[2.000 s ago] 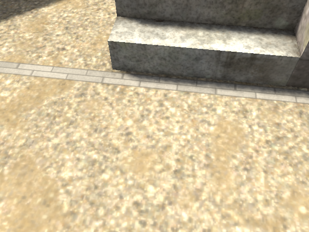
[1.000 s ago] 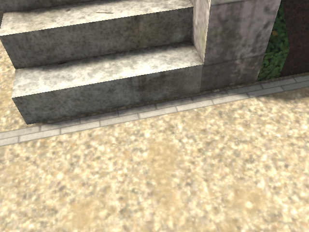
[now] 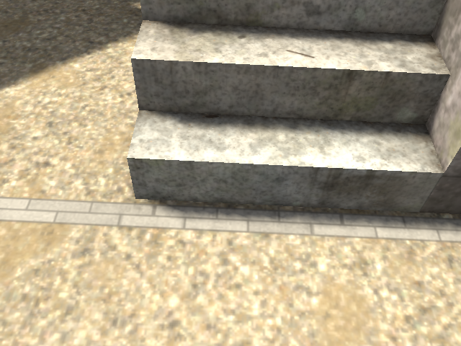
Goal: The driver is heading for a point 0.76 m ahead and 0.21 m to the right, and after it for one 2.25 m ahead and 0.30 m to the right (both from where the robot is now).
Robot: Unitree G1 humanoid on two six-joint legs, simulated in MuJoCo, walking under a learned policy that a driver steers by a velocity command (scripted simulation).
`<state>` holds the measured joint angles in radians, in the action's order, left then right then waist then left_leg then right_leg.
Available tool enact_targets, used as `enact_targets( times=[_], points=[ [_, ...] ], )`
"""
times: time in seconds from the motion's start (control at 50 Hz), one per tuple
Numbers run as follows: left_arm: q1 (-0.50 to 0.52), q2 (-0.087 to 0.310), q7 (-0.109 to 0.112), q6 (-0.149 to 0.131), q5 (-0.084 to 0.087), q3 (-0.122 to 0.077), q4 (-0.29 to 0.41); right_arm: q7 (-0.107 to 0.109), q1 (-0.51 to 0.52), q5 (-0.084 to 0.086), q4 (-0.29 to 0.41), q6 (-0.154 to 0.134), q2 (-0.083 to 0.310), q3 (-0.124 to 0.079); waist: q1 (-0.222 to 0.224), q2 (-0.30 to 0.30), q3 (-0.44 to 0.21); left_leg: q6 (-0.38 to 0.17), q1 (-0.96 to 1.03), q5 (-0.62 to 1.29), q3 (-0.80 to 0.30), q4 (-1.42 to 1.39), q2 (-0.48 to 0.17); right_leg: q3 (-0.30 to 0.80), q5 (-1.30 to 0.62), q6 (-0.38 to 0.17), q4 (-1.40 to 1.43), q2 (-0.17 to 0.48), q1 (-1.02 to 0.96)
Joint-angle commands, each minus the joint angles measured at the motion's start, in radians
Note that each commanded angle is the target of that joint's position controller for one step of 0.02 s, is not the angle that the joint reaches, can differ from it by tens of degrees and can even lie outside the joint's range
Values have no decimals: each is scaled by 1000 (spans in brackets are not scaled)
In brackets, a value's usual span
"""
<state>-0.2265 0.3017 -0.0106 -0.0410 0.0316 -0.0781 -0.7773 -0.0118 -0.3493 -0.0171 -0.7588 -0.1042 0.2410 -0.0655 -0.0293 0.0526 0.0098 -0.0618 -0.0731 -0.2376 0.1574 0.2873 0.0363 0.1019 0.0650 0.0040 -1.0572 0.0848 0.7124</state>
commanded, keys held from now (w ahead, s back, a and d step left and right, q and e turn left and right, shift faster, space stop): w+e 0.70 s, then e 0.02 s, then no key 0.28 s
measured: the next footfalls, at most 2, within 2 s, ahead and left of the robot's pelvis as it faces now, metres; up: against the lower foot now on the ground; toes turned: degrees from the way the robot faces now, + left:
right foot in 0.28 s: +0.31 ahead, -0.12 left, +0.00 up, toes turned -11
left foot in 0.72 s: +0.61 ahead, +0.00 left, +0.00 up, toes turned -26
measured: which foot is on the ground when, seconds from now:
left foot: down 0.00-0.26, up 0.28-0.70, down 0.72-1.00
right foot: up 0.00-0.26, down 0.28-0.72, up 0.74-1.00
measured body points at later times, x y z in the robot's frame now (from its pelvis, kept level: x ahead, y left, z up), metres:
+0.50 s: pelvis +0.28 -0.05 +0.00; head +0.31 -0.07 +0.44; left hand +0.42 +0.21 -0.12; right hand +0.38 -0.34 -0.10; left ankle +0.36 +0.11 -0.67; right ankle +0.27 -0.11 -0.75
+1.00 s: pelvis +0.52 -0.06 +0.00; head +0.57 -0.07 +0.45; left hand +0.78 +0.09 -0.12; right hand +0.43 -0.33 -0.11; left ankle +0.57 +0.02 -0.75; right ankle +0.49 -0.19 -0.69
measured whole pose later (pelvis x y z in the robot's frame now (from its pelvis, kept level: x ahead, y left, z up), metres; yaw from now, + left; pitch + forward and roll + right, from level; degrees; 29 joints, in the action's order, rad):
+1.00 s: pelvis +0.52 -0.06 +0.00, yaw -30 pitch +1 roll -1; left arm -0.16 0.30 -0.03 0.00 -0.03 -0.05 -0.77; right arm 0.00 -0.31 -0.02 -0.81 -0.07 0.26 -0.02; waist -0.04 0.04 0.08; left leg -0.04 -0.18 -0.18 0.08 0.35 -0.01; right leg 0.06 0.32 0.00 -0.88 -0.05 0.48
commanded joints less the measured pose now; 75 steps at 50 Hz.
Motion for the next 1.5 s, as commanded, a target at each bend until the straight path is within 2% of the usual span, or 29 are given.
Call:
enact_targets(
  times=[0.02, 0.16, 0.22, 0.26, 0.28, 0.3, 0.32, 0.34, 0.36, 0.38, 0.4, 0.42, 0.62, 0.7, 0.72, 0.74, 0.76, 0.8, 0.84, 0.9, 1.06, 1.12, 1.16, 1.2, 1.26, 1.28, 1.34, 1.38, 1.5],
  points=[
    [33, 23, -11, -9, -5, -2, 62, 19, 66, 3, 59, -19, 128, -31, 19, -114, 50, -78, -10, 356, -69, -156, -252, 12, -142, -1, 161, 5, 25],
    [233, -9, -61, -17, -6, 21, 160, 38, -20, 21, -1, 22, 181, -48, -44, -85, 112, -56, 187, 587, 28, -86, -313, -134, -70, -61, 394, -19, 65],
    [185, 32, -68, -10, -3, 1, 180, 51, -4, 27, 1, 47, 229, -57, 14, -151, 21, -43, 229, 1076, 62, 102, -312, -231, 82, -117, 399, -112, -106],
    [-35, 121, -55, -4, 1, -43, 145, 55, 34, 36, 12, 56, 254, -59, 145, -163, -106, -26, 144, 1145, 71, 417, -286, -231, 97, -183, 465, -175, -424],
    [-193, 183, -34, 6, -5, -73, 116, 55, 54, 37, 28, 44, 237, -50, 230, -99, -183, 13, -78, 857, 71, 702, -236, -95, 47, -234, 537, -116, -726],
    [-185, 281, -22, 1, -7, -85, 115, 31, -51, -2, 78, 16, 65, 2, 95, 186, -253, 78, -569, -279, -14, 1092, -21, 452, 109, -421, 555, 164, -1093],
    [-215, 219, -22, -14, -16, -65, 135, 13, 23, 28, 99, -31, 121, 4, 153, 93, -406, 65, -692, -355, -264, 1218, 19, 750, 222, -491, 714, 247, -1165],
    [-179, 164, -22, -25, -19, -52, 132, 4, 136, 63, 134, -52, 172, -10, 167, 25, -257, 40, -763, -247, -293, 1165, -40, 605, 187, -423, 760, 218, -1063],
    [-107, 131, -23, -30, -10, -41, 140, 7, 154, 55, 144, -60, 171, -5, 109, -63, -147, 31, -733, -162, -281, 1058, -85, 477, 100, -377, 767, 174, -900],
    [-36, 102, -23, -32, -9, -31, 155, 14, 151, 27, 132, -56, 171, -9, 62, -98, -86, 43, -675, -128, -266, 968, -116, 385, -8, -346, 778, 131, -764],
    [-48, 118, -7, -11, -73, -31, 103, 9, 105, -55, 113, 4, 126, 13, 15, -119, -29, 66, -562, -90, -215, 910, -143, 266, -223, -296, 771, 101, -625],
    [-56, 108, -6, -9, -66, -24, 107, 3, 62, -69, 106, 39, 115, 16, -2, -93, -35, 88, -486, -104, -193, 889, -133, 207, -343, -294, 774, 67, -542],
    [-161, 169, -16, -11, -53, -43, 49, -14, 312, -16, 179, 54, 122, 37, 98, 35, 2, 120, -425, 162, -164, 351, -87, 224, -36, -222, 779, 3, -525],
    [-90, 183, -6, -20, -56, -48, 61, 5, 159, -19, 137, 24, 166, 15, 1, 23, -27, 73, -151, 70, -175, 206, -48, 297, -73, -158, 621, 12, -487],
    [-96, 147, -9, -27, -49, -37, 56, 18, 54, -36, 109, 6, 207, 0, -46, -45, -80, 46, -12, 41, -224, 146, -95, 235, -112, -126, 428, -69, -459],
    [-103, 68, -8, -32, -22, -13, 89, 35, -78, -64, 108, -1, 297, -18, -91, -208, -209, -19, 178, -94, -492, 68, -346, 93, 58, -77, 128, -167, -335],
    [-191, 56, -4, -26, -31, -6, 110, 31, -48, -55, 96, 13, 362, -37, -12, -411, -207, -115, 222, 52, -860, -42, -495, -3, 514, -56, -5, -258, -122],
    [-176, 106, 1, 5, -56, -12, 33, 17, 25, -19, 95, 24, 179, 1, 17, -125, -75, -130, 72, 233, -640, 23, -420, 22, 420, -56, -92, -148, -139],
    [-108, 80, -8, 19, -68, -8, 38, 18, 60, -10, 76, 23, 131, 19, 24, -154, -32, -101, 1, 560, -407, 24, -330, 1, 365, -35, -29, -112, -184],
    [-102, 55, -19, 33, -67, 4, 31, 14, 42, -1, 36, 9, 145, 17, 38, -197, -77, -110, 8, 908, -271, 50, -290, -6, 305, -11, 7, -148, -231],
    [42, 23, -6, 43, -59, 49, 20, 18, 34, 6, -48, 38, 157, 18, 13, -222, -76, -99, -36, 815, -165, 75, -251, -120, 154, -20, 420, -118, -420],
    [37, 28, 8, 21, -69, 56, -6, 25, 37, 19, -78, 51, 141, 24, 44, -144, -61, -45, -96, 564, -182, 154, -225, -94, -13, -58, 676, -95, -582],
    [21, 108, 32, 9, -80, 53, -14, 21, -50, 4, -74, 50, 52, 54, -8, 70, -116, 26, -234, -41, -156, 199, -131, 174, -516, -122, 673, 210, -788],
    [124, 51, 42, 20, -35, 65, -24, 41, -56, 9, -132, 88, 70, 55, -18, 70, -57, 36, -105, -130, -165, 119, -85, 133, -301, -175, 697, 169, -602],
    [106, 90, 60, 18, -36, 51, -51, 34, 33, 9, -123, 94, 143, 34, 17, 64, -25, 41, -127, 69, -196, 136, -79, 24, -219, -99, 684, 63, -618],
    [190, 183, 61, 24, -26, 10, -4, 49, 110, 23, -84, 89, 207, 14, 27, 49, -27, 48, -231, 58, -169, 177, -67, 7, -215, -107, 629, 26, -669],
    [100, 137, 86, 48, -30, 3, -14, 57, 114, 26, -68, 89, 118, 23, 55, 73, -114, 92, -358, -150, -144, 422, -44, 131, -403, -241, 665, 216, -753],
    [81, 131, 96, 48, -52, 3, -3, 51, 125, 34, -61, 110, 145, -1, 73, 73, -108, 129, -452, -460, -191, 848, -68, 201, -450, -343, 734, 347, -692],
    [271, 146, 96, 42, -38, -5, 8, 40, 162, 16, -27, 132, 99, 10, 2, 45, -73, 145, -290, -224, -136, 588, -118, -96, -167, -229, 776, 199, -488]
  ],
)
Velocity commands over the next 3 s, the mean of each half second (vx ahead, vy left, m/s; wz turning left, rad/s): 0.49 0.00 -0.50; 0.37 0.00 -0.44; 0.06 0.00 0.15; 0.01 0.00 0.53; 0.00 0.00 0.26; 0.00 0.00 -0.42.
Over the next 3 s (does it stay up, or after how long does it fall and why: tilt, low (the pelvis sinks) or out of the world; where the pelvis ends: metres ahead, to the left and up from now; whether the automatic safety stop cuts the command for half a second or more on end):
stays up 0.51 -0.08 -0.01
